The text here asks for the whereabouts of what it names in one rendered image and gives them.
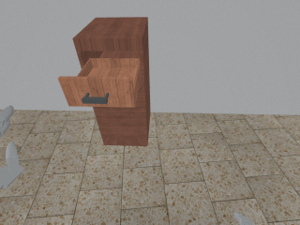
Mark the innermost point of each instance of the handle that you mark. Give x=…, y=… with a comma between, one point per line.
x=95, y=100

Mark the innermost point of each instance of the drawer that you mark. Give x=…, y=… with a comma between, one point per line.
x=120, y=77

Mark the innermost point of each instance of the robot right hand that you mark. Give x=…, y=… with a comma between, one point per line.
x=242, y=219

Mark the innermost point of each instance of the cabinet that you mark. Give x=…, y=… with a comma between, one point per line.
x=120, y=38

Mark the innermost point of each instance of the robot left hand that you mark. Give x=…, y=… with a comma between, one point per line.
x=13, y=169

